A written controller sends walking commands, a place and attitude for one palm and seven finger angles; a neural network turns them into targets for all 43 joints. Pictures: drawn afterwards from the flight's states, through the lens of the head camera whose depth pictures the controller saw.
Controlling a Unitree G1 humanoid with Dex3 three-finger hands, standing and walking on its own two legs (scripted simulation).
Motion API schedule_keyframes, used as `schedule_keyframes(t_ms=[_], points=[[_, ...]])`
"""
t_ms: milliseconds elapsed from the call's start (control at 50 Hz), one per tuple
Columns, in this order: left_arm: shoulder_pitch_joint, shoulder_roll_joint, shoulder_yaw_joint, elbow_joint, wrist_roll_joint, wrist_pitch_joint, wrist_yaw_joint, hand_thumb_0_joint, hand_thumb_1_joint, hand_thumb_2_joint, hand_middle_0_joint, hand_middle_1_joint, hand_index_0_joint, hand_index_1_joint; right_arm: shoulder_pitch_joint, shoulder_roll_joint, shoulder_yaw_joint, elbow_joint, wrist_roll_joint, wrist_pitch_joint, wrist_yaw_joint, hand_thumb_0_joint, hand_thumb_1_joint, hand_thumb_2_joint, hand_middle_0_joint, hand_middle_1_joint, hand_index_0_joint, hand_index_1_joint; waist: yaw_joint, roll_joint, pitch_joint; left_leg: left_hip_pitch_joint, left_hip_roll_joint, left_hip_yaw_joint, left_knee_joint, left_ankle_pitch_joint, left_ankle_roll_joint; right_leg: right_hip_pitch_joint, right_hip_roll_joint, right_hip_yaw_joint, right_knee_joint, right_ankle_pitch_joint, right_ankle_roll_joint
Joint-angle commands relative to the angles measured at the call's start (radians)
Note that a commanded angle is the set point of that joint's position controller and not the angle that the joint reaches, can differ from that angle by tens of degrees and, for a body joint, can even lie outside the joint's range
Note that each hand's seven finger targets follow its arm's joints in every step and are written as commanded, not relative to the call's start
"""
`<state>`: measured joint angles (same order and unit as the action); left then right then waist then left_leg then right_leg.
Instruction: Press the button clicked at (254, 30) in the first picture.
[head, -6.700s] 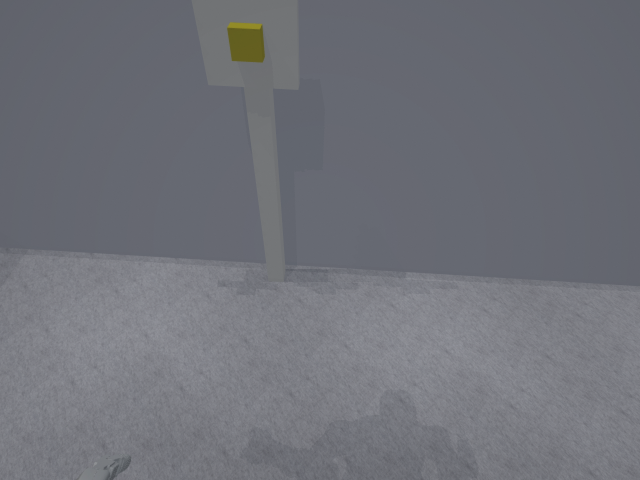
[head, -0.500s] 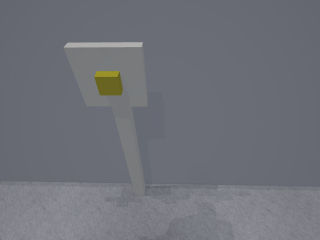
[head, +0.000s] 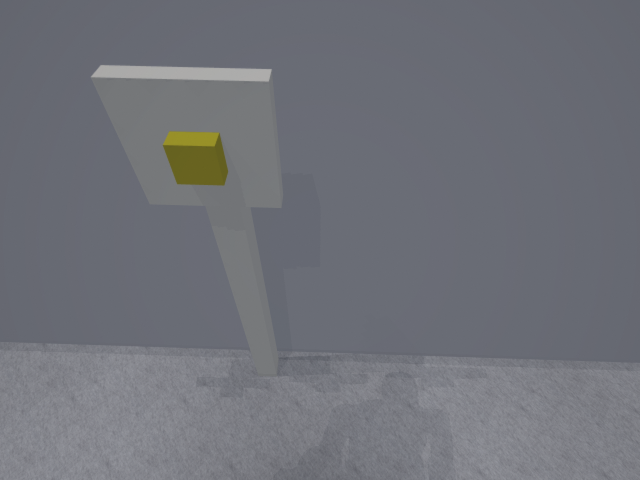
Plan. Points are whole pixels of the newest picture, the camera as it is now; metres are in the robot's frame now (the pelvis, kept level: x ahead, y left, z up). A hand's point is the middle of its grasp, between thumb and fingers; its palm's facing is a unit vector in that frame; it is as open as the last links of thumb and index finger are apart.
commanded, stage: look again from close up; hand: left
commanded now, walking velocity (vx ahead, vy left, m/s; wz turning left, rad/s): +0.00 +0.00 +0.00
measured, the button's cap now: (198, 157) +0.48 +0.20 +0.14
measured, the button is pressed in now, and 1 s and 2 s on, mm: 0 0 0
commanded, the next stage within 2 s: raise the hand and make a fist in 0.24 s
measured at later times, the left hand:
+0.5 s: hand (178, 435) +0.18 +0.19 -0.05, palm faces +0.25 -0.95 -0.21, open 7.0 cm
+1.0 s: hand (174, 445) +0.16 +0.16 +0.03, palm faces -0.04 -1.00 -0.09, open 3.8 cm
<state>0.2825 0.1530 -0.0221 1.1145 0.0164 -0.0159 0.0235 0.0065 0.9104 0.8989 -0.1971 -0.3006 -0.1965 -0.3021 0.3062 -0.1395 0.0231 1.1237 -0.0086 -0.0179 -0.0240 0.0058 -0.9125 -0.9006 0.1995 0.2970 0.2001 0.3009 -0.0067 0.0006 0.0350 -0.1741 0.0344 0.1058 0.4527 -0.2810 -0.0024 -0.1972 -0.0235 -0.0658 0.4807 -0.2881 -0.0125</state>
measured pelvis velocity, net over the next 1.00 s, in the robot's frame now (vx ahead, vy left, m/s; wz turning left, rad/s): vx -0.05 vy -0.02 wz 0.07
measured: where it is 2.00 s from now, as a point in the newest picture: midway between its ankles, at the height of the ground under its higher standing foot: outside the picture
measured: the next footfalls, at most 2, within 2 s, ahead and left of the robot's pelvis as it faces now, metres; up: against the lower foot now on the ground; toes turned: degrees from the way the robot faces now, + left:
none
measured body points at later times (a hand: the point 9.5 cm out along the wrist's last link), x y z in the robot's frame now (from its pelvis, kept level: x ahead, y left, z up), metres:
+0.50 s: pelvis +0.02 -0.01 -0.01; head +0.03 -0.02 +0.44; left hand +0.17 +0.24 -0.04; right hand +0.10 -0.25 -0.14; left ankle -0.03 +0.12 -0.74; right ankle -0.02 -0.11 -0.74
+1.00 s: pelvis -0.05 -0.02 -0.06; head -0.02 -0.01 +0.39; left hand +0.15 +0.22 +0.03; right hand +0.17 -0.21 -0.12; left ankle -0.03 +0.12 -0.74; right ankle -0.02 -0.11 -0.74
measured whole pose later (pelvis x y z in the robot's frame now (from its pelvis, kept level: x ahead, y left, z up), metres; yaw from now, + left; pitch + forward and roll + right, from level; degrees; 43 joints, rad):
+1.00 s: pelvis -0.05 -0.02 -0.06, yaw +4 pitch +7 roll -2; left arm 0.33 0.24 0.11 -0.05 -0.25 -0.46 -0.32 0.02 0.90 0.90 -0.87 -1.04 -0.87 -1.04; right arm 0.18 -0.21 0.05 0.57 0.04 -0.24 -0.05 0.01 -0.91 -0.90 0.20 0.30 0.20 0.30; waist 0.02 0.02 -0.07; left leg -0.69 0.06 -0.03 1.00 -0.45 -0.03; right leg -0.63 -0.03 -0.17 0.95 -0.45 -0.05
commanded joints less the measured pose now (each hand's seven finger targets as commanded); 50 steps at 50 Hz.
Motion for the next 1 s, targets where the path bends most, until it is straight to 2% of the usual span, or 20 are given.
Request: schedule_keyframes(t_ms=[0,300,320,340,360,380,400,420,440,460,500,540,580,600,680,740,820,860,900,980], points=[[0.055,0.104,0.024,-0.018,-0.004,-0.016,0.013,0.000,0.900,0.900,-0.200,-0.300,-0.200,-0.300,0.046,-0.093,-0.023,-0.017,-0.002,-0.013,-0.006,0.000,-0.900,-0.900,0.200,0.300,0.200,0.300,0.009,-0.001,0.002,-0.002,0.084,-0.080,-0.066,0.196,0.032,0.011,-0.092,0.087,-0.068,0.257,-0.031],[0.059,0.107,0.031,-0.006,-0.001,-0.015,0.017,0.000,0.900,0.900,-0.200,-0.300,-0.200,-0.300,0.022,-0.095,-0.026,-0.006,-0.005,-0.009,-0.015,0.000,-0.900,-0.900,0.200,0.300,0.200,0.300,0.010,-0.006,0.006,0.040,0.088,-0.064,-0.047,0.275,0.024,0.032,-0.095,0.084,-0.062,0.392,-0.033],[0.149,0.139,0.042,0.026,0.004,-0.025,0.057,0.000,0.900,0.900,-0.200,-0.300,-0.200,-0.300,-0.093,-0.141,-0.046,-0.084,0.009,-0.007,-0.004,0.000,-0.900,-0.900,0.200,0.300,0.200,0.300,0.050,-0.091,0.062,-0.106,0.084,-0.021,0.199,0.196,-0.012,0.018,-0.173,0.179,-0.089,0.837,0.028],[-0.614,0.331,0.116,-1.547,-0.204,-0.253,0.039,0.000,0.900,0.900,-0.228,-0.330,-0.228,-0.330,-0.048,-0.291,-0.051,-0.419,0.059,-0.174,-0.051,0.000,-0.900,-0.900,0.200,0.300,0.200,0.300,-0.075,0.133,-0.438,0.151,-0.018,-0.049,0.015,0.402,0.040,0.140,-0.081,0.106,0.022,0.746,-0.029],[-0.177,0.262,0.127,-1.259,-0.112,-0.185,0.080,0.000,0.900,0.900,-0.255,-0.360,-0.255,-0.360,-0.113,-0.199,-0.038,-0.358,0.032,-0.253,-0.088,0.000,-0.900,-0.900,0.200,0.300,0.200,0.300,0.013,0.320,-0.427,0.233,-0.003,-0.043,-0.019,0.627,0.051,0.122,-0.011,0.071,0.081,0.530,-0.042],[-0.136,0.189,0.100,-1.184,-0.140,-0.135,0.133,0.000,0.900,0.900,-0.282,-0.390,-0.282,-0.390,-0.116,-0.208,-0.060,-0.297,0.040,-0.272,-0.088,0.000,-0.900,-0.900,0.200,0.300,0.200,0.300,-0.007,0.295,-0.335,0.159,0.030,-0.079,0.019,0.622,0.019,0.024,-0.016,0.009,0.058,0.299,-0.024],[0.147,-0.014,-0.006,-1.029,-0.144,-0.036,0.127,0.000,0.900,0.900,-0.310,-0.420,-0.310,-0.420,-0.071,-0.167,-0.063,-0.305,0.061,-0.274,-0.074,0.000,-0.900,-0.900,0.200,0.300,0.200,0.300,-0.022,0.185,-0.249,0.125,0.042,-0.099,0.023,0.616,0.028,-0.045,-0.011,-0.005,0.051,0.261,-0.013],[0.036,-0.020,-0.016,-1.219,-0.176,-0.054,0.099,0.000,0.900,0.900,-0.337,-0.450,-0.337,-0.450,-0.111,-0.197,-0.072,-0.386,0.070,-0.287,-0.070,0.000,-0.900,-0.900,0.200,0.300,0.200,0.300,-0.018,0.088,-0.138,0.062,0.034,-0.109,0.052,0.588,0.026,-0.065,-0.016,-0.020,0.052,0.357,-0.006],[0.039,0.053,0.054,-1.253,-0.166,-0.095,0.076,0.000,0.900,0.900,-0.365,-0.480,-0.365,-0.480,-0.094,-0.227,-0.096,-0.403,0.049,-0.302,-0.069,0.000,-0.900,-0.900,0.200,0.300,0.200,0.300,-0.035,0.023,-0.191,0.051,0.015,-0.094,0.097,0.546,0.028,-0.089,-0.014,-0.025,0.055,0.398,-0.002],[0.089,0.052,0.071,-1.216,-0.154,-0.134,0.058,0.000,0.900,0.900,-0.393,-0.510,-0.393,-0.510,-0.093,-0.230,-0.102,-0.433,0.030,-0.311,-0.065,0.000,-0.900,-0.900,0.200,0.300,0.200,0.300,-0.039,-0.070,-0.162,-0.013,-0.002,-0.095,0.131,0.478,0.028,-0.136,-0.008,-0.040,0.071,0.402,0.005],[0.327,-0.033,0.078,-1.020,-0.168,-0.207,-0.017,0.000,0.900,0.900,-0.447,-0.570,-0.447,-0.570,-0.110,-0.214,-0.110,-0.485,0.023,-0.301,-0.046,0.000,-0.900,-0.900,0.200,0.300,0.200,0.300,0.008,-0.267,-0.104,-0.174,-0.019,-0.096,0.176,0.367,0.013,-0.184,-0.002,-0.050,0.137,0.441,0.025],[0.460,-0.043,0.118,-0.948,-0.210,-0.331,-0.131,0.000,0.900,0.900,-0.502,-0.630,-0.502,-0.630,-0.155,-0.218,-0.124,-0.529,0.021,-0.287,-0.018,0.000,-0.900,-0.900,0.200,0.300,0.200,0.300,0.053,-0.356,-0.077,-0.338,-0.031,-0.088,0.222,0.240,-0.007,-0.205,-0.003,-0.039,0.208,0.429,0.032],[0.497,0.028,0.189,-0.957,-0.241,-0.446,-0.260,0.000,0.900,0.900,-0.558,-0.690,-0.558,-0.690,-0.182,-0.230,-0.137,-0.589,0.025,-0.278,0.012,0.000,-0.900,-0.900,0.200,0.300,0.200,0.300,0.085,-0.254,-0.150,-0.386,-0.050,-0.065,0.277,0.213,-0.019,-0.176,-0.021,0.006,0.270,0.468,0.018],[0.466,0.048,0.193,-0.982,-0.254,-0.492,-0.326,0.000,0.900,0.900,-0.585,-0.720,-0.585,-0.720,-0.190,-0.238,-0.134,-0.621,0.025,-0.273,0.024,0.000,-0.900,-0.900,0.200,0.300,0.200,0.300,0.075,-0.184,-0.194,-0.388,-0.057,-0.058,0.304,0.208,-0.021,-0.170,-0.028,0.019,0.296,0.477,0.010],[0.268,0.180,0.292,-1.237,-0.264,-0.496,-0.334,0.000,0.900,0.900,-0.695,-0.840,-0.695,-0.840,-0.218,-0.219,-0.128,-0.734,0.034,-0.234,0.011,0.000,-0.900,-0.900,0.200,0.300,0.200,0.300,0.081,0.019,-0.296,-0.409,-0.066,-0.026,0.353,0.128,0.004,-0.209,-0.024,0.062,0.303,0.246,-0.001],[0.069,0.138,0.255,-1.439,-0.267,-0.556,-0.251,0.000,0.900,0.900,-0.777,-0.930,-0.777,-0.930,-0.172,-0.183,-0.110,-0.751,0.029,-0.231,-0.004,0.000,-0.900,-0.900,0.200,0.300,0.200,0.300,0.022,0.113,-0.314,-0.364,-0.046,-0.053,0.387,0.078,0.020,-0.315,0.000,0.067,0.301,0.088,-0.002],[-0.091,0.112,0.145,-1.532,-0.264,-0.652,-0.237,0.000,0.900,0.900,-0.887,-1.050,-0.887,-1.050,-0.132,-0.195,-0.080,-0.709,0.030,-0.257,-0.026,0.000,-0.900,-0.900,0.200,0.300,0.200,0.300,-0.069,0.083,-0.265,-0.383,-0.021,-0.101,0.441,-0.038,0.031,-0.446,0.011,0.090,0.276,-0.108,-0.006],[-0.105,0.131,0.112,-1.477,-0.269,-0.640,-0.289,0.000,0.900,0.900,-0.943,-1.110,-0.943,-1.110,-0.132,-0.216,-0.069,-0.694,0.039,-0.279,-0.036,0.000,-0.900,-0.900,0.200,0.300,0.200,0.300,-0.085,0.083,-0.236,-0.403,-0.017,-0.113,0.439,-0.087,0.032,-0.446,0.010,0.100,0.251,-0.174,-0.007],[-0.100,0.168,0.109,-1.376,-0.267,-0.555,-0.348,0.000,0.900,0.900,-0.997,-1.170,-0.997,-1.170,-0.132,-0.233,-0.060,-0.696,0.053,-0.283,-0.043,0.000,-0.900,-0.900,0.200,0.300,0.200,0.300,-0.087,0.048,-0.206,-0.432,-0.017,-0.123,0.421,-0.121,0.035,-0.424,0.008,0.112,0.217,-0.221,-0.002],[0.084,0.231,0.232,-1.190,-0.289,-0.286,-0.387,0.000,0.900,0.900,-1.107,-1.290,-1.107,-1.290,-0.179,-0.224,-0.057,-0.734,0.073,-0.266,-0.054,0.000,-0.900,-0.900,0.200,0.300,0.200,0.300,0.018,-0.017,-0.220,-0.448,-0.032,-0.121,0.335,-0.121,0.030,-0.292,-0.013,0.121,0.147,-0.270,0.009]])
